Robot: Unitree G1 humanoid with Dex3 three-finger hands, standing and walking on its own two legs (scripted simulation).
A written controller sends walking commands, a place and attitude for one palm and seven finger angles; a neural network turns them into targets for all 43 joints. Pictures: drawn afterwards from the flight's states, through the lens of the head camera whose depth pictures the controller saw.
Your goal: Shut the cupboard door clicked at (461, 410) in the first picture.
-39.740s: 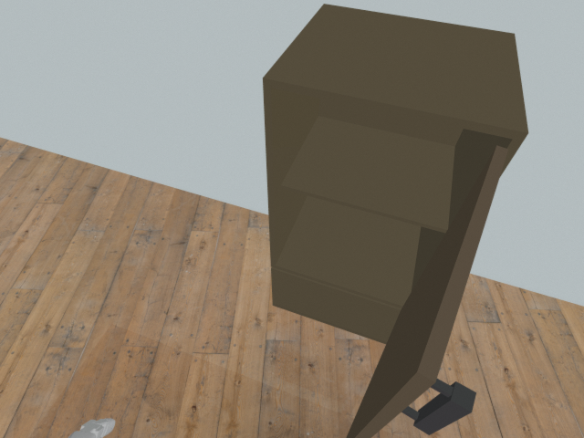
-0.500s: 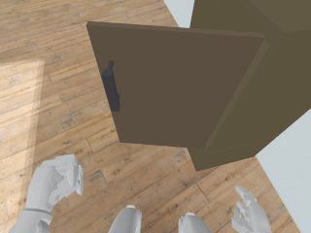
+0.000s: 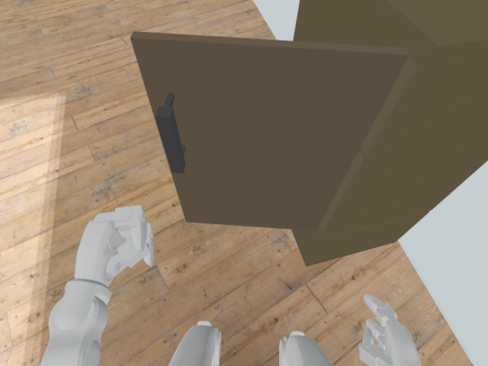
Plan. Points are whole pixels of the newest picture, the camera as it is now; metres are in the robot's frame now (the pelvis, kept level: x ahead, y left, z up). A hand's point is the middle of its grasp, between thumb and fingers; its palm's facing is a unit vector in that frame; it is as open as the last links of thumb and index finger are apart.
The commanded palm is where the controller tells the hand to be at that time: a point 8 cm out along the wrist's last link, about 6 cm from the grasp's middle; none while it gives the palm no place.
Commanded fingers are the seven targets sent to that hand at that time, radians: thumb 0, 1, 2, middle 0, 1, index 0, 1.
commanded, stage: bring the fist close to the handle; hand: left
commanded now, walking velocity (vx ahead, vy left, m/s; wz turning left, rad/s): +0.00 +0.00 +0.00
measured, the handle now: (174, 134) +0.50 +0.16 +0.06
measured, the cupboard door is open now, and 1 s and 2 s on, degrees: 71 71 59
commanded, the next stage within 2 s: push the door shut along its arc in 1.02 s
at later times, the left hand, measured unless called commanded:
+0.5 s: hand (180, 196) +0.37 +0.13 +0.06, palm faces -0.04 -1.00 -0.02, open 3.2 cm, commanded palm +0.36 +0.18 +0.06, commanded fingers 0.00 0.90 0.90 -1.30 -1.50 -1.30 -1.50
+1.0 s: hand (183, 181) +0.40 +0.13 +0.05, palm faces -0.02 -1.00 -0.02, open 3.2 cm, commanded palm +0.38 +0.18 +0.06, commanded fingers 0.00 0.90 0.90 -1.30 -1.50 -1.30 -1.50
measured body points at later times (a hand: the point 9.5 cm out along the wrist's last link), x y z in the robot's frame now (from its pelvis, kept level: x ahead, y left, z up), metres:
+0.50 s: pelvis +0.00 +0.00 +0.01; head +0.09 +0.00 +0.45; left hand +0.36 +0.18 +0.06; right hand +0.14 -0.25 -0.10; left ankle +0.04 +0.11 -0.63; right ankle +0.02 -0.12 -0.63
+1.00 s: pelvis +0.00 -0.01 +0.01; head +0.09 -0.01 +0.45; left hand +0.39 +0.18 +0.06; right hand +0.09 -0.27 -0.11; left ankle +0.04 +0.11 -0.63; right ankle +0.02 -0.12 -0.63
